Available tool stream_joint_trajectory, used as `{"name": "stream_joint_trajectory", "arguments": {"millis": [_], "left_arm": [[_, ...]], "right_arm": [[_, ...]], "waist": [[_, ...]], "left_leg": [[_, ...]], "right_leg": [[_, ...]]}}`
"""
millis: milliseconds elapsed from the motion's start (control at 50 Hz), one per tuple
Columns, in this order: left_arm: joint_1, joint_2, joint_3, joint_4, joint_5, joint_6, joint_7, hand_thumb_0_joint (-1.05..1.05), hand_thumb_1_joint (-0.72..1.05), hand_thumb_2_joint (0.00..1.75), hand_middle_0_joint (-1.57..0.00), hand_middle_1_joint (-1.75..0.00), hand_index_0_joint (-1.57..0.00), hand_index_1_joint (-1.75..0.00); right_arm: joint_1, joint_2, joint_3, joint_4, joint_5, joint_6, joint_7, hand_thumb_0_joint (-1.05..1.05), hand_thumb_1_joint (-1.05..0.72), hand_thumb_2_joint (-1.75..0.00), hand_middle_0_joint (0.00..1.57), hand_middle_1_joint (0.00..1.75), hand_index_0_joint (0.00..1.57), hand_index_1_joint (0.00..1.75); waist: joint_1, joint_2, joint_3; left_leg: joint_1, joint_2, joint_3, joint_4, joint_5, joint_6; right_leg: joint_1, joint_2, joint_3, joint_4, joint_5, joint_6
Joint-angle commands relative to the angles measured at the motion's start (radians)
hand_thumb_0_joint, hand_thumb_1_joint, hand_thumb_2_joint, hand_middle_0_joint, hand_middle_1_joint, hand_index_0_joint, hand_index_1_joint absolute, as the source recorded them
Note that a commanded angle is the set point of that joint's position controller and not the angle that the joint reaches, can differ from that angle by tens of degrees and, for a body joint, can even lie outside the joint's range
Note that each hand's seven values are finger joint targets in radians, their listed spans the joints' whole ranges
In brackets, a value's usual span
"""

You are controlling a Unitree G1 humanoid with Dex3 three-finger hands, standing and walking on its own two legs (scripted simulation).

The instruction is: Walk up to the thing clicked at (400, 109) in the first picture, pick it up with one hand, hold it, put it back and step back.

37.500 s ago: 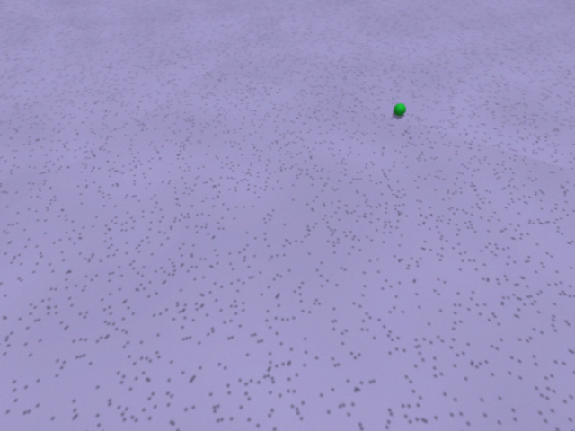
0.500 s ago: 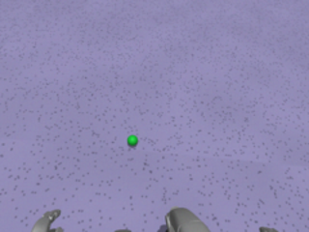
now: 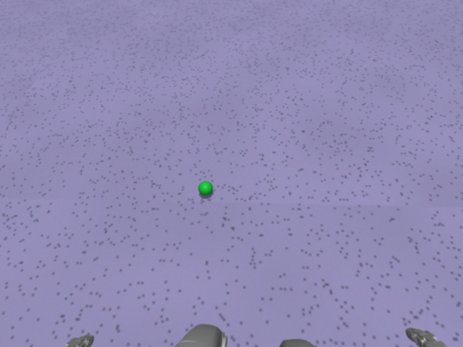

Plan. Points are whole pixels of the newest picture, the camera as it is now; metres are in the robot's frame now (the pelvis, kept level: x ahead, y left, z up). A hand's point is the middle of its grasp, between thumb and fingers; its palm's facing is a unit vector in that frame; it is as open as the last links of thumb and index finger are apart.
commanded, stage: step back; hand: left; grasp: from above
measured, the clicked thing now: (205, 188) +0.88 +0.19 -0.73
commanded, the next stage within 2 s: stand in 1.46 s
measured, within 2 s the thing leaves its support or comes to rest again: neither
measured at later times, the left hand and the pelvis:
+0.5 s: hand out of the picture -0.11 +0.23 -0.16, palm faces -0.03 -0.92 -0.39, open 7.4 cm; pelvis -0.18 -0.05 -0.01, yaw -2 degrees
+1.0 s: hand out of the picture -0.16 +0.22 -0.14, palm faces +0.06 -0.92 -0.40, open 7.4 cm; pelvis -0.21 -0.06 +0.00, yaw +4 degrees
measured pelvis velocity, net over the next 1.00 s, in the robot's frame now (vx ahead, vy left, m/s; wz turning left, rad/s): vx -0.21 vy -0.06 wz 0.06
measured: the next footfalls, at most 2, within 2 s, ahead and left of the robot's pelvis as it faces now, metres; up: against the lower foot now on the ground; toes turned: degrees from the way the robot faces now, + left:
left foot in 0.12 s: -0.04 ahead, +0.11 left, +0.00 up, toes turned +2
right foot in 0.50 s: -0.18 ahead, -0.18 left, +0.00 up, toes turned +1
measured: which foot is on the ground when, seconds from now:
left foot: up 0.00-0.10, down 0.12-0.54, up 0.56-0.82, down 0.84-1.00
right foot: down 0.00-0.14, up 0.16-0.48, down 0.50-0.88, up 0.90-1.00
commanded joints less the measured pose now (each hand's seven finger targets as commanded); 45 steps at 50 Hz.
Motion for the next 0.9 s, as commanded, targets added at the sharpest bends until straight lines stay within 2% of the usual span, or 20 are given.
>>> {"name": "stream_joint_trajectory", "arguments": {"millis": [0,60,100,140,160,240,340,400,460,480,500,520,540,600,720,780,820,840,860,880], "left_arm": [[-0.046,0.246,0.082,-0.13,0.01,-0.028,0.035,0.0,0.9,0.9,-0.2,-0.3,-0.2,-0.3],[-0.061,0.251,0.077,-0.145,-0.006,-0.015,0.038,0.0,0.9,0.9,-0.2,-0.3,-0.2,-0.3],[-0.055,0.213,0.057,-0.154,-0.019,0.006,0.027,0.0,0.9,0.9,-0.2,-0.3,-0.2,-0.3],[-0.038,0.193,0.054,-0.161,-0.027,0.01,0.032,0.0,0.9,0.9,-0.2,-0.3,-0.2,-0.3],[-0.093,0.236,0.067,-0.16,-0.017,0.011,0.041,0.0,0.9,0.9,-0.2,-0.3,-0.2,-0.3],[-0.013,0.231,0.077,-0.097,-0.03,0.016,0.021,0.0,0.9,0.9,-0.2,-0.3,-0.2,-0.3],[-0.016,0.206,0.062,-0.092,-0.017,-0.018,0.016,0.0,0.9,0.9,-0.2,-0.3,-0.2,-0.3],[0.002,0.211,0.048,-0.049,-0.022,-0.046,0.008,0.0,0.9,0.9,-0.2,-0.3,-0.2,-0.3],[0.152,0.208,0.062,0.077,-0.016,-0.063,0.007,0.0,0.9,0.9,-0.2,-0.3,-0.2,-0.3],[0.168,0.25,0.075,0.097,-0.006,-0.07,0.01,0.0,0.9,0.9,-0.2,-0.3,-0.2,-0.3],[0.157,0.323,0.091,0.08,0.009,-0.074,0.013,0.0,0.9,0.9,-0.2,-0.3,-0.2,-0.3],[0.057,0.414,0.105,0.027,0.011,-0.071,0.017,0.0,0.9,0.9,-0.2,-0.3,-0.2,-0.3],[-0.042,0.422,0.1,0.005,0.011,-0.069,0.016,0.0,0.9,0.9,-0.2,-0.3,-0.2,-0.3],[-0.109,0.279,0.07,0.009,0.0,-0.092,0.021,0.0,0.9,0.9,-0.2,-0.3,-0.2,-0.3],[0.062,0.305,0.086,0.053,-0.002,-0.111,0.019,0.0,0.9,0.9,-0.2,-0.3,-0.2,-0.3],[0.043,0.313,0.073,0.044,-0.012,-0.1,0.015,0.0,0.9,0.9,-0.2,-0.3,-0.2,-0.3],[0.006,0.269,0.048,0.029,-0.015,-0.09,0.013,0.0,0.9,0.9,-0.2,-0.3,-0.2,-0.3],[0.012,0.224,0.035,0.029,-0.019,-0.092,0.014,0.0,0.9,0.9,-0.2,-0.3,-0.2,-0.3],[-0.014,0.171,0.018,0.012,-0.031,-0.096,0.012,0.0,0.9,0.9,-0.2,-0.3,-0.2,-0.3],[-0.064,0.243,0.046,0.016,-0.029,-0.093,0.02,0.0,0.9,0.9,-0.2,-0.3,-0.2,-0.3]], "right_arm": [[0.011,-0.142,-0.034,-0.081,-0.011,-0.047,-0.019,0.0,-0.9,-0.9,0.2,0.3,0.2,0.3],[0.078,-0.137,-0.043,-0.061,-0.028,-0.058,-0.014,0.0,-0.9,-0.9,0.2,0.3,0.2,0.3],[0.1,-0.161,-0.061,-0.04,-0.043,-0.062,-0.014,0.0,-0.9,-0.9,0.2,0.3,0.2,0.3],[0.005,-0.338,-0.092,-0.08,-0.058,-0.053,-0.007,0.0,-0.9,-0.9,0.2,0.3,0.2,0.3],[-0.019,-0.385,-0.103,-0.095,-0.049,-0.058,-0.014,0.0,-0.9,-0.9,0.2,0.3,0.2,0.3],[-0.089,-0.215,-0.058,-0.102,-0.051,-0.067,-0.026,0.0,-0.9,-0.9,0.2,0.3,0.2,0.3],[0.003,-0.197,-0.066,-0.079,-0.036,-0.061,-0.016,0.0,-0.9,-0.9,0.2,0.3,0.2,0.3],[-0.026,-0.231,-0.072,-0.08,-0.047,-0.049,-0.002,0.0,-0.9,-0.9,0.2,0.3,0.2,0.3],[-0.055,-0.258,-0.075,-0.068,-0.047,-0.019,0.012,0.0,-0.9,-0.9,0.2,0.3,0.2,0.3],[-0.055,-0.194,-0.057,-0.074,-0.042,-0.017,0.014,0.0,-0.9,-0.9,0.2,0.3,0.2,0.3],[-0.073,-0.121,-0.034,-0.105,-0.032,-0.022,0.013,0.0,-0.9,-0.9,0.2,0.3,0.2,0.3],[-0.147,-0.156,-0.05,-0.115,-0.033,-0.024,0.0,0.0,-0.9,-0.9,0.2,0.3,0.2,0.3],[-0.137,-0.211,-0.07,-0.082,-0.028,-0.027,0.002,0.0,-0.9,-0.9,0.2,0.3,0.2,0.3],[-0.033,-0.168,-0.05,-0.006,-0.017,-0.036,0.015,0.0,-0.9,-0.9,0.2,0.3,0.2,0.3],[-0.066,-0.157,-0.038,0.0,-0.039,-0.067,0.032,0.0,-0.9,-0.9,0.2,0.3,0.2,0.3],[-0.031,-0.158,-0.049,0.023,-0.041,-0.08,0.038,0.0,-0.9,-0.9,0.2,0.3,0.2,0.3],[0.057,-0.155,-0.061,0.062,-0.041,-0.089,0.037,0.0,-0.9,-0.9,0.2,0.3,0.2,0.3],[0.091,-0.174,-0.073,0.077,-0.044,-0.094,0.033,0.0,-0.9,-0.9,0.2,0.3,0.2,0.3],[0.116,-0.256,-0.092,0.073,-0.047,-0.096,0.03,0.0,-0.9,-0.9,0.2,0.3,0.2,0.3],[0.121,-0.313,-0.102,0.067,-0.044,-0.092,0.034,0.0,-0.9,-0.9,0.2,0.3,0.2,0.3]], "waist": [[0.019,-0.222,-0.129],[-0.006,-0.211,-0.206],[-0.004,-0.108,-0.212],[0.013,0.176,-0.156],[-0.043,0.259,-0.125],[0.033,0.08,-0.105],[-0.034,0.147,-0.175],[-0.052,0.223,-0.216],[0.011,0.207,-0.194],[0.014,0.054,-0.162],[0.029,-0.195,-0.105],[0.068,-0.203,-0.044],[0.038,-0.22,0.037],[-0.038,-0.126,0.051],[0.061,-0.224,-0.022],[0.034,-0.188,-0.053],[-0.021,-0.119,-0.106],[-0.034,-0.03,-0.144],[-0.044,0.181,-0.15],[-0.066,0.151,-0.099]], "left_leg": [[-0.045,0.047,0.055,-0.227,-0.062,-0.014],[0.09,0.102,0.087,-0.594,0.09,0.012],[0.277,0.121,0.04,-0.776,0.401,0.031],[0.255,0.47,-0.352,-0.764,0.6,0.213],[0.071,0.592,-0.487,-0.821,0.521,0.328],[0.186,0.339,-0.089,-0.7,0.658,0.199],[0.421,0.34,-0.079,-0.668,0.487,0.226],[0.37,0.329,-0.053,-0.669,0.215,0.217],[0.154,0.288,0.001,-0.598,0.075,0.17],[0.025,0.22,0.051,-0.443,0.027,0.114],[-0.188,0.089,0.09,-0.283,-0.076,0.039],[-0.091,0.08,-0.047,-0.218,-0.095,0.0],[-0.005,0.105,-0.049,-0.141,-0.063,-0.008],[-0.038,0.053,-0.035,-0.126,0.112,-0.003],[-0.091,0.101,0.038,-0.386,0.02,-0.015],[0.108,0.09,0.113,-0.549,0.017,0.003],[0.302,0.061,0.12,-0.731,0.177,0.031],[0.423,0.135,-0.008,-0.755,0.184,0.06],[0.472,0.326,-0.345,-0.822,0.102,0.15],[0.358,0.433,-0.467,-0.86,-0.057,0.268]], "right_leg": [[0.233,-0.2,0.168,-0.14,0.402,-0.191],[0.284,-0.21,0.154,0.003,0.489,-0.162],[0.107,-0.121,0.091,0.115,0.313,-0.083],[-0.197,0.093,0.034,0.409,-0.335,-0.006],[-0.116,0.052,0.133,0.58,-0.374,0.004],[-0.195,0.122,0.175,0.729,-0.199,0.005],[-0.204,0.056,0.097,0.406,-0.214,0.054],[-0.044,0.009,0.009,0.07,-0.249,0.04],[0.195,0.036,-0.06,-0.231,-0.106,-0.014],[0.229,0.005,0.068,-0.249,-0.125,-0.036],[0.196,-0.19,0.404,-0.331,-0.315,-0.095],[-0.111,-0.362,0.572,-0.417,-0.554,-0.209],[-0.266,-0.389,0.598,-0.449,-0.626,-0.238],[-0.077,-0.175,0.214,-0.328,-0.239,-0.124],[0.227,-0.231,0.241,-0.28,-0.114,-0.156],[0.127,-0.248,0.197,-0.232,-0.02,-0.166],[0.067,-0.191,0.103,-0.083,0.088,-0.113],[-0.019,-0.134,0.037,0.06,0.143,-0.075],[-0.203,0.011,-0.075,0.25,-0.057,-0.019],[-0.23,0.0,-0.04,0.331,-0.318,-0.024]]}}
